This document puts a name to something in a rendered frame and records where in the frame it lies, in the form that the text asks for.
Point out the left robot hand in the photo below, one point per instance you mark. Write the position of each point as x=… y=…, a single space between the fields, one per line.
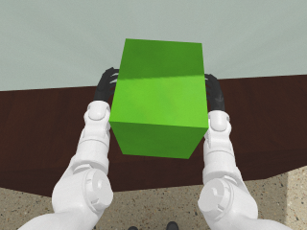
x=103 y=92

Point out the right robot forearm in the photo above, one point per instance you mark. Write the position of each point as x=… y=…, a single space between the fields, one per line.
x=218 y=153

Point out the pedestal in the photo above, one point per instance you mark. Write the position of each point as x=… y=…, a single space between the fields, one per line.
x=40 y=130

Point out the right robot hand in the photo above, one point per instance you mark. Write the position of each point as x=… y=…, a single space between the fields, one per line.
x=216 y=97

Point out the robot left upper arm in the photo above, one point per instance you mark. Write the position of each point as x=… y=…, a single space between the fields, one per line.
x=78 y=200

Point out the carton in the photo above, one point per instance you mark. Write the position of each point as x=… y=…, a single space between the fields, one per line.
x=159 y=106

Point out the left robot forearm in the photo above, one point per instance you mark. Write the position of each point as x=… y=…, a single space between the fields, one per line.
x=94 y=141

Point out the robot right upper arm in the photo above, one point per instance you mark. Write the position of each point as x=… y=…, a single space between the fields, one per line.
x=227 y=207

